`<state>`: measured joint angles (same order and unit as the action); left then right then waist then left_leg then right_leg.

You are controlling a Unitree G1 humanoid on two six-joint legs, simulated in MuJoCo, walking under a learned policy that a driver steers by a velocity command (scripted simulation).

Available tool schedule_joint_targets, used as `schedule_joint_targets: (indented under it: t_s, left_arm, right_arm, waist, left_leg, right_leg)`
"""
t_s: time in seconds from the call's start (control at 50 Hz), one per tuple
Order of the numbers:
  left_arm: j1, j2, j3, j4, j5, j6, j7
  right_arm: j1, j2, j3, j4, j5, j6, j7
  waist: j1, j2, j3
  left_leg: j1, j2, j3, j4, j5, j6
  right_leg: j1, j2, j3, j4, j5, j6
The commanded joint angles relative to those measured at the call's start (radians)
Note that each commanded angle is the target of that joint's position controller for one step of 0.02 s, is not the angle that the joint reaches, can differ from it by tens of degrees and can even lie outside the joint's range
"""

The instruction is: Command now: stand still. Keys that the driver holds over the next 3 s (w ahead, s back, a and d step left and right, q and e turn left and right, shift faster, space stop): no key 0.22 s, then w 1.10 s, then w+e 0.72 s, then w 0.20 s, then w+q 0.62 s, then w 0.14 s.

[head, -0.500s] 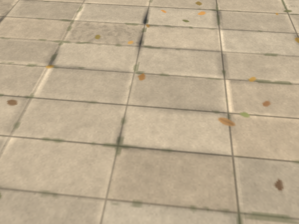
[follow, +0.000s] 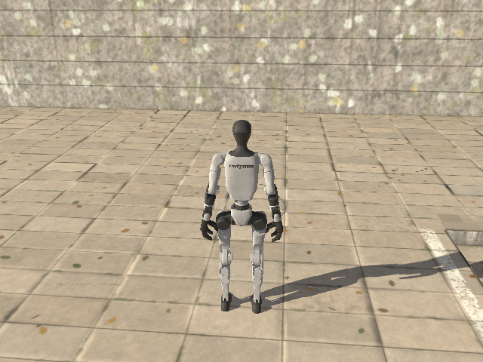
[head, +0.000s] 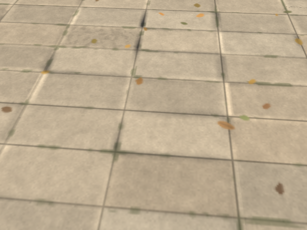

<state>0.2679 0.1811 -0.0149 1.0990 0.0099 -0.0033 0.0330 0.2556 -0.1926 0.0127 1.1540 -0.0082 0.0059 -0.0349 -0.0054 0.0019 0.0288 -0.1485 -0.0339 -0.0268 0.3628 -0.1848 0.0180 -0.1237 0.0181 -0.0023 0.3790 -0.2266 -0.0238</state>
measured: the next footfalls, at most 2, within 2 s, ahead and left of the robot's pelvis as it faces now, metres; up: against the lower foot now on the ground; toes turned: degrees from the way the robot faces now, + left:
right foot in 0.96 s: +0.43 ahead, -0.04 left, +0.00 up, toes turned -4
left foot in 1.50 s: +0.75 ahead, +0.12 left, +0.00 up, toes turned +0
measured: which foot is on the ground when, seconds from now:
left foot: down 0.00-0.96, up 0.98-1.00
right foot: down 0.00-0.50, up 0.52-0.94, down 0.96-1.00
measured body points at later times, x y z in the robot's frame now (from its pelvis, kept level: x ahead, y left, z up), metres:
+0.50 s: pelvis +0.05 +0.02 -0.01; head +0.04 +0.03 +0.44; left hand -0.02 +0.25 -0.17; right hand +0.06 -0.22 -0.16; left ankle +0.04 +0.10 -0.74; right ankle -0.01 -0.10 -0.75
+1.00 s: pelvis +0.29 +0.02 -0.03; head +0.33 +0.01 +0.42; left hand +0.46 +0.24 -0.15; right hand +0.18 -0.20 -0.17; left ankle +0.07 +0.11 -0.69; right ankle +0.39 -0.04 -0.75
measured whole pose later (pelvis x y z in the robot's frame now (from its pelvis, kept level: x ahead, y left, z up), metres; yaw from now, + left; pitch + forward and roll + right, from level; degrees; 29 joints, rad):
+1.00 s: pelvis +0.29 +0.02 -0.03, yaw +0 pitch +0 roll +0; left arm 0.03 0.19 0.04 0.92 0.03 -0.07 -0.01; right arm 0.49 -0.15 -0.01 1.13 -0.01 -0.09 -0.01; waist -0.03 0.01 0.07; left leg -0.02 -0.04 0.02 0.85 -0.47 0.08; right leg -0.46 0.05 -0.14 0.60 -0.15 -0.14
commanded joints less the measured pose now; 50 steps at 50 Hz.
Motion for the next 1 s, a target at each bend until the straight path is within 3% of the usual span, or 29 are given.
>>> schedule_joint_targets:
  t_s: [0.02,0.22,0.24,0.28,0.32,0.36,0.38,0.44,0.48,0.5,0.52,0.54,0.56,0.58,0.6,0.62,0.7,0.8,0.84,0.9,0.92,0.94,0.96,0.98,1.0]
  left_arm:
    - [0.054,0.088,0.012,-0.007,0.0,-0.006,0.004]
    - [0.086,0.065,0.009,0.018,0.0,-0.009,0.007]
    - [0.096,0.062,0.009,0.022,0.001,-0.008,0.007]
    - [0.107,0.1,0.027,0.019,0.002,0.001,0.006]
    - [0.143,0.123,0.043,0.015,0.005,0.012,0.001]
    - [0.201,0.142,0.06,0.03,0.007,0.012,0.002]
    - [0.202,0.138,0.064,0.028,0.01,0.007,0.0]
    - [0.147,0.149,0.076,0.004,0.014,-0.013,-0.008]
    - [0.072,0.138,0.078,-0.02,-0.001,-0.02,-0.012]
    - [0.049,0.118,0.075,-0.035,0.003,-0.026,-0.014]
    - [0.02,0.06,0.059,-0.061,0.007,-0.038,-0.02]
    - [0.009,0.025,0.05,-0.104,0.01,-0.047,-0.029]
    - [-0.02,0.101,0.066,-0.109,0.04,-0.05,-0.037]
    - [-0.032,0.083,0.064,-0.109,0.036,-0.057,-0.049]
    - [-0.02,0.062,0.06,-0.1,0.025,-0.065,-0.057]
    - [-0.022,0.066,0.064,-0.097,0.025,-0.068,-0.064]
    - [-0.066,0.062,0.069,-0.115,0.025,-0.047,-0.07]
    - [-0.305,0.03,0.046,-0.216,0.012,-0.038,-0.068]
    - [-0.339,0.036,0.042,-0.236,0.006,-0.038,-0.065]
    - [-0.228,0.085,0.061,-0.22,0.005,-0.046,-0.047]
    - [-0.108,0.109,0.074,-0.184,0.003,-0.053,-0.04]
    - [0.049,0.126,0.089,-0.131,0.005,-0.061,-0.033]
    - [0.193,0.185,0.11,-0.095,0.027,-0.067,-0.023]
    - [0.243,0.277,0.131,-0.097,0.052,-0.066,-0.026]
    - [0.17,0.244,0.129,-0.099,0.008,-0.054,-0.039]
  right_arm:
    - [0.047,-0.084,-0.011,-0.005,0.0,-0.006,-0.004]
    - [0.071,-0.056,-0.008,0.014,0.0,-0.007,-0.008]
    - [0.08,-0.049,-0.006,0.018,-0.001,-0.007,-0.008]
    - [0.082,-0.062,-0.015,0.008,-0.005,-0.002,-0.006]
    - [0.054,-0.056,-0.02,-0.021,-0.019,0.001,0.004]
    - [0.015,-0.006,-0.012,-0.06,-0.036,-0.013,0.017]
    - [-0.006,-0.015,-0.014,-0.079,-0.037,-0.025,0.022]
    - [0.014,-0.027,-0.025,-0.104,-0.022,-0.056,0.038]
    - [0.147,-0.002,-0.028,-0.065,-0.009,-0.069,0.037]
    - [0.238,-0.017,-0.038,-0.032,-0.009,-0.073,0.031]
    - [0.353,-0.082,-0.055,-0.013,-0.021,-0.082,0.02]
    - [0.469,-0.188,-0.083,0.011,-0.012,-0.076,0.022]
    - [0.399,-0.145,-0.075,-0.001,-0.015,-0.068,0.019]
    - [0.305,-0.115,-0.067,-0.04,-0.016,-0.075,0.024]
    - [0.248,-0.101,-0.062,-0.062,-0.015,-0.085,0.027]
    - [0.226,-0.086,-0.056,-0.073,-0.012,-0.094,0.024]
    - [0.312,-0.049,-0.037,-0.037,-0.006,-0.113,0.017]
    - [0.335,-0.051,-0.025,-0.034,-0.01,-0.114,0.012]
    - [0.34,-0.069,-0.028,-0.031,-0.011,-0.116,0.009]
    - [0.301,-0.104,-0.037,-0.033,-0.01,-0.122,0.006]
    - [0.286,-0.117,-0.042,-0.036,-0.012,-0.12,0.005]
    - [0.263,-0.127,-0.046,-0.042,-0.007,-0.115,0.006]
    - [0.266,-0.105,-0.041,-0.058,-0.003,-0.113,0.013]
    - [0.383,0.028,-0.021,-0.078,0.019,-0.107,0.027]
    - [0.325,-0.07,-0.048,-0.08,0.004,-0.103,0.03]
  waist:
    - [0.002,-0.013,0.038]
    - [0.003,-0.008,0.043]
    - [0.004,-0.01,0.021]
    - [0.009,-0.041,0.041]
    - [0.032,-0.086,0.12]
    - [0.052,-0.156,0.161]
    - [0.052,-0.143,0.168]
    - [0.013,-0.111,0.137]
    - [-0.061,-0.095,0.13]
    - [-0.093,-0.043,0.121]
    - [-0.135,0.137,0.083]
    - [-0.147,0.323,0.062]
    - [-0.096,0.162,0.133]
    - [-0.054,0.074,0.163]
    - [-0.025,0.047,0.156]
    - [-0.008,0.037,0.137]
    - [-0.001,0.069,0.081]
    - [-0.035,0.094,0.124]
    - [-0.035,0.112,0.125]
    - [0.035,0.117,0.052]
    - [0.086,0.112,-0.012]
    - [0.154,0.096,-0.088]
    - [0.198,0.042,-0.172]
    - [0.12,-0.18,-0.29]
    - [0.118,-0.094,-0.274]
  left_leg:
    - [-0.009,0.099,-0.092,-0.05,0.076,0.024]
    - [-0.013,0.102,-0.086,-0.039,0.084,0.021]
    - [-0.007,0.092,-0.08,-0.041,0.017,0.023]
    - [-0.055,0.04,-0.042,0.025,-0.208,0.04]
    - [-0.205,0.0,-0.011,0.129,-0.383,0.057]
    - [-0.303,0.0,0.068,0.303,-0.274,0.05]
    - [-0.319,0.03,0.064,0.355,-0.239,0.051]
    - [-0.268,0.047,0.066,0.311,-0.263,0.06]
    - [0.017,-0.001,0.116,0.111,-0.145,0.071]
    - [0.167,-0.005,0.085,0.045,-0.146,0.071]
    - [0.29,0.184,-0.193,-0.113,-0.322,0.094]
    - [0.334,0.392,-0.584,-0.263,-0.557,0.184]
    - [0.237,0.411,-0.597,-0.255,-0.573,0.211]
    - [0.172,0.375,-0.51,-0.251,-0.497,0.201]
    - [0.148,0.33,-0.413,-0.261,-0.357,0.183]
    - [0.148,0.299,-0.339,-0.269,-0.238,0.17]
    - [0.217,0.228,-0.132,-0.214,0.282,0.148]
    - [0.145,0.19,-0.037,-0.218,0.482,0.147]
    - [0.145,0.202,-0.022,-0.212,0.566,0.146]
    - [0.201,0.228,0.008,-0.057,0.914,0.13]
    - [0.221,0.227,0.017,0.082,0.985,0.121]
    - [0.179,0.207,0.035,0.268,0.924,0.109]
    - [0.009,0.167,0.052,0.524,0.629,0.103]
    - [-0.329,-0.012,0.085,0.942,-0.204,0.067]
    - [-0.447,-0.027,-0.034,1.065,-0.275,0.084]
  right_leg:
    - [-0.06,-0.108,0.104,-0.082,0.065,-0.027]
    - [-0.066,-0.103,0.104,-0.075,0.079,-0.029]
    - [-0.059,-0.096,0.104,-0.086,-0.005,-0.031]
    - [-0.087,-0.079,0.123,-0.09,-0.285,-0.059]
    - [-0.116,-0.131,0.23,-0.142,-0.56,-0.116]
    - [-0.088,-0.269,0.405,-0.235,-0.649,-0.192]
    - [-0.101,-0.306,0.443,-0.261,-0.607,-0.214]
    - [-0.106,-0.281,0.361,-0.233,-0.457,-0.201]
    - [-0.275,-0.197,0.239,-0.139,-0.41,-0.158]
    - [-0.371,-0.144,0.179,-0.033,-0.378,-0.135]
    - [-0.483,-0.048,0.049,0.246,-0.304,-0.096]
    - [-0.647,0.045,-0.071,0.515,-0.335,-0.074]
    - [-0.673,-0.022,-0.007,0.675,-0.293,-0.087]
    - [-0.675,-0.058,0.019,0.716,-0.194,-0.091]
    - [-0.643,-0.081,0.026,0.712,-0.11,-0.08]
    - [-0.619,-0.093,0.018,0.696,-0.055,-0.068]
    - [-0.626,-0.075,-0.051,0.666,0.024,-0.03]
    - [-0.556,-0.034,-0.128,0.387,0.112,-0.02]
    - [-0.471,-0.013,-0.149,0.281,0.131,-0.042]
    - [-0.284,0.039,-0.154,0.222,0.103,-0.104]
    - [-0.175,0.059,-0.144,0.2,0.089,-0.124]
    - [0.002,0.058,-0.134,0.125,0.131,-0.144]
    - [0.222,-0.087,0.022,0.1,-0.003,-0.178]
    - [0.468,-0.409,0.54,0.032,-0.106,-0.322]
    - [0.396,-0.407,0.741,-0.133,-0.266,-0.35]
Over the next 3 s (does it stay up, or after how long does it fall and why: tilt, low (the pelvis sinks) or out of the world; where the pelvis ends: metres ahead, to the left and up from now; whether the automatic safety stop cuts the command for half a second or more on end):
stays up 1.34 -0.19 0.00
